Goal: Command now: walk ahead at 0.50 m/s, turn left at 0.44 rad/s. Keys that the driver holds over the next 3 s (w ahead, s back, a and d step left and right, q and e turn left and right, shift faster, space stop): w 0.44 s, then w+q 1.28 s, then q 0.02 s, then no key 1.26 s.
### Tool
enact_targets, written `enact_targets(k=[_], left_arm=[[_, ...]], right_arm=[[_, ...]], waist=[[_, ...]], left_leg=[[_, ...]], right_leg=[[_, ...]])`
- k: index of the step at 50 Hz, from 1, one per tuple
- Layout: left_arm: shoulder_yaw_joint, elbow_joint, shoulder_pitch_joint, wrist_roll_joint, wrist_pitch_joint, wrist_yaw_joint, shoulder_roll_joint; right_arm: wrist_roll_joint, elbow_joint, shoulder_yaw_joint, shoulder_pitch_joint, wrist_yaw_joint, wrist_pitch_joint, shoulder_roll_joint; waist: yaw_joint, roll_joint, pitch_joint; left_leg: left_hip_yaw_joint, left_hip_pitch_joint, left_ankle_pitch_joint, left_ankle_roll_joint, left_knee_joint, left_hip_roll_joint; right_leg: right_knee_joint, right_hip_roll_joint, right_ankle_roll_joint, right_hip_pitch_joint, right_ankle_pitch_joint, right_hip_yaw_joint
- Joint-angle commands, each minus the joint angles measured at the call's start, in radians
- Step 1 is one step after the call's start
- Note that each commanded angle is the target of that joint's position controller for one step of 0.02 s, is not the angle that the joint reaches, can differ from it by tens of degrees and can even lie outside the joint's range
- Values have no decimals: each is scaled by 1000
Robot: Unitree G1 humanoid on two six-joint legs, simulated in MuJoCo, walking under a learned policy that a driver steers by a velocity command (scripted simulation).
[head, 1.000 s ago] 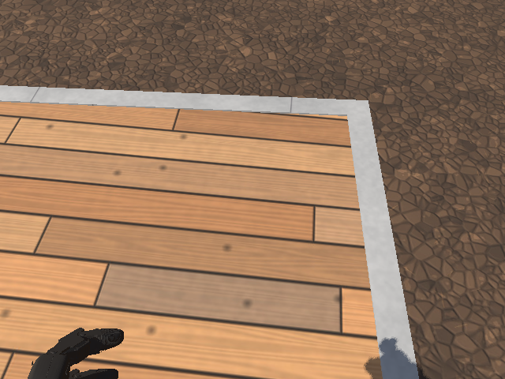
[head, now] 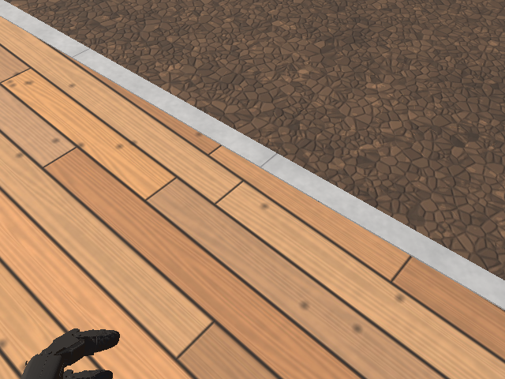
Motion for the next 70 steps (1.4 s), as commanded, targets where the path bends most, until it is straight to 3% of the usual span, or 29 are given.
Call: enact_targets(k=[1, 2, 3, 4, 6, 9, 13, 20, 22, 24, 25, 26, 27, 28, 30, 34, 39, 44, 47, 48, 49, 50, 51, 52, 55, 60, 65, 68, 70], left_arm=[[94, 15, 356, 34, -12, 12, 279], [85, 36, 386, -2, -5, 0, 224], [65, 26, 335, -16, 1, 4, 151], [54, 17, 283, -7, 11, 9, 124], [37, 22, 222, 9, 16, 11, 88], [36, 43, 228, -4, 7, 12, 94], [49, 70, 260, -16, 13, 18, 153], [52, 127, 367, -35, 44, 20, 188], [56, 134, 358, -37, 56, 25, 205], [44, 128, 346, -28, 59, 35, 176], [18, 93, 346, 11, 52, 41, 115], [-5, 69, 441, 1, 28, 33, 39], [18, 71, 362, -21, 10, 25, 144], [25, 43, 273, -35, -3, 20, 168], [24, 36, 228, -4, -6, 26, 146], [20, 19, 222, 8, 21, 25, 105], [1, -36, 19, 4, 18, 17, 66], [18, -68, -50, -12, 5, 6, 115], [43, -37, 88, -8, -3, 14, 149], [59, -24, 222, 8, -7, 22, 193], [85, 1, 344, 20, 8, 28, 281], [75, 12, 365, -2, 16, 20, 229], [56, 1, 318, -7, 20, 22, 159], [47, -4, 269, -1, 25, 24, 131], [34, 12, 188, 11, 22, 25, 84], [58, 55, 208, 2, 7, 28, 134], [67, 84, 239, -7, 24, 36, 171], [76, 106, 275, -23, 39, 36, 199], [84, 112, 276, -34, 52, 38, 224]], right_arm=[[9, -81, 14, 87, -1, -23, -3], [18, -67, 13, 121, -1, -31, -55], [22, -67, -6, 17, 1, -30, -127], [9, -86, -6, -80, 1, -29, -135], [-11, -108, -7, -153, 8, -34, -105], [-8, -99, 8, -129, 16, -30, -49], [-17, -127, 31, -248, 25, -43, -13], [2, -172, 28, -425, 54, -58, -34], [-1, -165, 16, -381, 57, -61, -60], [-11, -94, -24, -145, 45, -54, -136], [-18, -69, -45, 31, 33, -44, -220], [-12, -57, -51, 36, 42, -42, -275], [1, -66, -28, 20, 46, -42, -178], [-2, -75, -17, -40, 45, -46, -148], [-16, -90, -8, -132, 46, -45, -118], [-13, -86, -11, -160, 31, -50, -114], [-3, -48, -29, -85, 7, -42, -158], [9, -19, -32, -18, 1, -29, -159], [1, -22, -23, -28, 0, -15, -124], [-8, -39, -2, -37, 4, -18, -70], [9, -64, 19, 71, 3, -29, -3], [19, -66, 11, 86, 1, -35, -66], [22, -63, -10, 6, 2, -31, -138], [12, -73, -13, -59, 1, -23, -142], [9, -86, -15, -94, 11, -5, -92], [0, -123, -1, -169, 20, 9, -41], [3, -157, 11, -318, 53, -4, -21], [7, -191, 10, -386, 69, -2, -30], [2, -205, -1, -384, 75, 1, -53]], waist=[[140, -165, -339], [144, -266, -338], [165, -142, -184], [162, -56, -93], [112, -37, 7], [81, -75, 0], [112, -45, 10], [162, -60, 47], [117, -69, 25], [-1, -39, -128], [-57, 122, -273], [17, 365, -352], [-23, 235, -279], [-17, 185, -153], [41, 73, -56], [100, 103, -32], [37, 91, 22], [27, 111, 18], [103, 132, -39], [166, 73, -155], [155, -192, -315], [153, -267, -309], [168, -150, -174], [156, -78, -94], [95, -100, 9], [95, -48, 27], [145, -30, 61], [158, -30, 88], [133, -44, 74]], left_leg=[[37, -487, 184, -25, 575, 5], [25, -663, -101, -42, 739, 17], [14, -732, -30, -46, 807, 66], [58, -720, 44, -43, 796, 104], [84, -656, 130, -35, 673, 162], [132, -594, 161, -43, 547, 191], [174, -575, 349, -58, 290, 202], [215, -482, 445, -36, 19, 147], [235, -388, 400, -6, -33, 123], [245, -43, 415, 53, -54, 110], [-26, 235, 470, 129, -25, 321], [-482, 458, 230, 286, -169, 467], [-487, 419, 93, 259, -222, 438], [-351, 302, 159, 229, -236, 400], [-203, 79, 373, 208, -270, 327], [-101, -102, 504, 229, -339, 279], [-21, -195, 446, 175, -334, 221], [-123, -120, 353, 138, -235, 258], [-138, -125, 402, 90, -79, 208], [-79, -215, 346, 53, 147, 149], [71, -539, 50, -22, 493, 16], [63, -706, -112, -38, 684, 59], [51, -754, -28, -44, 754, 105], [85, -736, 46, -49, 754, 139], [106, -628, 155, -52, 650, 206], [124, -658, 302, -69, 485, 225], [202, -592, 497, -51, 219, 203], [233, -583, 456, -23, 134, 190], [273, -529, 361, 12, 100, 153]], right_leg=[[-39, -358, -257, 807, -157, 522], [-156, -431, -301, 847, -392, 794], [-179, -396, -258, 729, -484, 679], [-188, -351, -223, 595, -427, 533], [-237, -273, -201, 392, -232, 361], [-287, -242, -217, 325, -63, 247], [-322, -227, -212, 321, 51, 127], [-275, -258, -163, 417, 67, 81], [-204, -268, -140, 450, 195, 70], [91, -191, -83, 381, 385, -39], [429, -131, -36, 171, 76, -99], [702, 23, 7, -191, -522, -42], [792, -34, 0, -318, -523, 45], [780, -71, -12, -360, -424, 31], [665, -121, 3, -273, -299, 25], [509, -123, 52, -160, -228, 13], [166, -63, 72, -68, 68, 10], [36, -34, 45, 21, 52, 46], [-31, -32, -8, 240, -38, 14], [-10, -154, -64, 464, -60, 118], [-63, -388, -211, 824, -241, 498], [-154, -455, -248, 836, -460, 739], [-179, -418, -209, 721, -505, 622], [-187, -377, -179, 603, -403, 479], [-267, -284, -154, 375, -172, 230], [-326, -294, -184, 376, 37, 47], [-331, -270, -144, 412, 84, -120], [-310, -298, -125, 489, 115, -160], [-233, -309, -107, 539, 330, -194]])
